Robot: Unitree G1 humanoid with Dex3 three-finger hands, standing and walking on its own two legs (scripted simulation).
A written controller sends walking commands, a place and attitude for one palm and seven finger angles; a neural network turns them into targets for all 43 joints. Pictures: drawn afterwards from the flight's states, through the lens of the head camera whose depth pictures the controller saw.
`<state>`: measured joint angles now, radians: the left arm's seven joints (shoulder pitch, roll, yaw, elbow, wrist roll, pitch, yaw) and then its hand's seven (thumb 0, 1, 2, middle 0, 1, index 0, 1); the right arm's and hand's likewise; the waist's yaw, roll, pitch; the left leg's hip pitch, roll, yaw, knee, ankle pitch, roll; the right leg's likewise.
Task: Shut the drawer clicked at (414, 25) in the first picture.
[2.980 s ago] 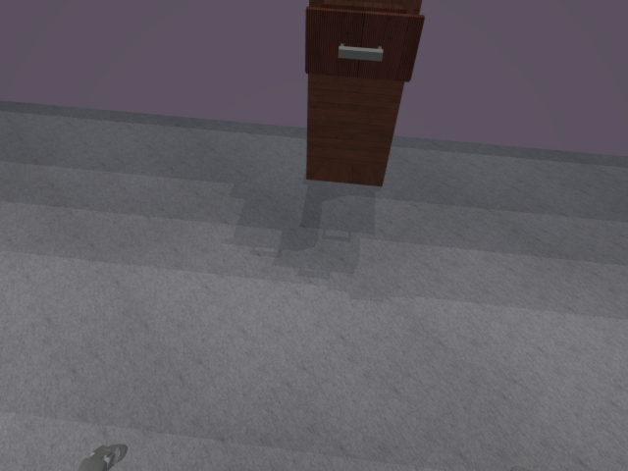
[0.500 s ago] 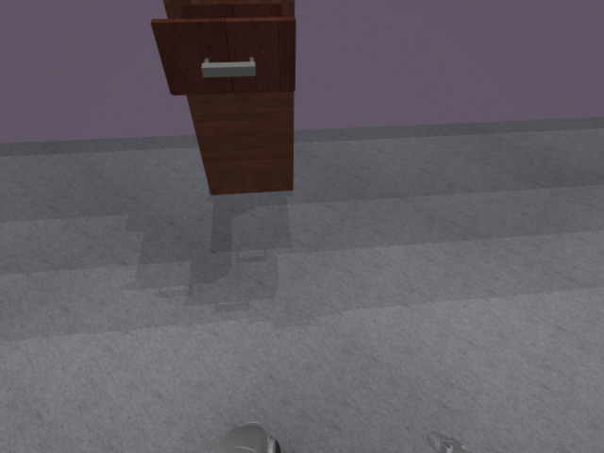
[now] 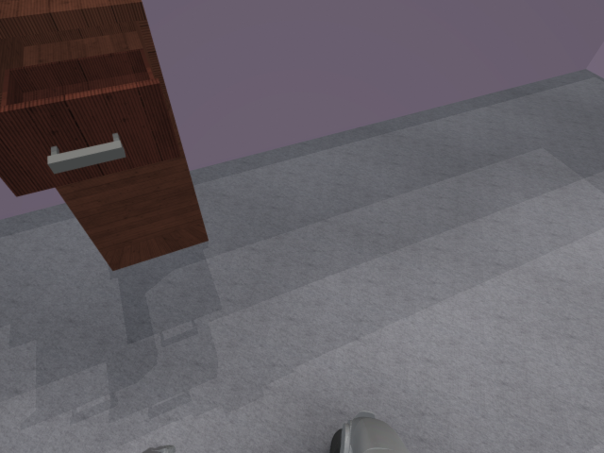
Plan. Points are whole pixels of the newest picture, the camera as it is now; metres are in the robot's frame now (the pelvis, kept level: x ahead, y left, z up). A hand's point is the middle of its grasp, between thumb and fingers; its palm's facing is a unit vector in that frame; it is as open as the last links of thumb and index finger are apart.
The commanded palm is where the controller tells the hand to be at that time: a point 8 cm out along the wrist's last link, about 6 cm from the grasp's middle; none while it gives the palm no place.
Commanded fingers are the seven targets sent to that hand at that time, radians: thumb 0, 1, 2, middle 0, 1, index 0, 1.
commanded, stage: walk to a spot facing it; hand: left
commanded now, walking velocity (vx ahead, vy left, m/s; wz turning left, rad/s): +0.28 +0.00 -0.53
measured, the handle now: (87, 150) +0.63 +0.43 +0.01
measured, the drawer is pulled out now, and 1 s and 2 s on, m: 0.29 0.29 0.29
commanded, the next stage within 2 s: turn to face it in 0.08 s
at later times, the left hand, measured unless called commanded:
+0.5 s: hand (214, 388) +0.24 +0.15 -0.16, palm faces +0.05 -0.98 -0.21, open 7.3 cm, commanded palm none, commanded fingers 0.00 0.90 0.90 -0.20 -0.30 -0.20 -0.30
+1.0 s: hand (189, 377) +0.26 +0.19 -0.15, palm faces +0.29 -0.92 -0.28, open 7.4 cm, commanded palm none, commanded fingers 0.00 0.90 0.90 -0.20 -0.30 -0.20 -0.30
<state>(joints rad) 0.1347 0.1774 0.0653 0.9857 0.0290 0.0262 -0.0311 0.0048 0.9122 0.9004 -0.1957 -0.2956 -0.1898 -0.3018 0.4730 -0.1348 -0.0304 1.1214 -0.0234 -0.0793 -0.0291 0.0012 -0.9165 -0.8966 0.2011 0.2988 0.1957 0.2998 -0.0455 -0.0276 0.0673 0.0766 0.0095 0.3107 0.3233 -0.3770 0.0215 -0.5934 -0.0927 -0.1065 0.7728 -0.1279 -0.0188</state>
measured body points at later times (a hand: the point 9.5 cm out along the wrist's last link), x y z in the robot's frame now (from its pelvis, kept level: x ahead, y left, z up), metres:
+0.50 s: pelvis +0.18 -0.04 +0.00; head +0.18 -0.04 +0.45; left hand +0.24 +0.20 -0.14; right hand +0.22 -0.27 -0.15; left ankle +0.23 +0.10 -0.69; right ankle +0.17 -0.10 -0.73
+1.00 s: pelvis +0.23 -0.04 +0.00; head +0.26 -0.04 +0.45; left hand +0.24 +0.24 -0.13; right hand +0.35 -0.26 -0.15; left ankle +0.22 +0.08 -0.73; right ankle +0.27 -0.18 -0.70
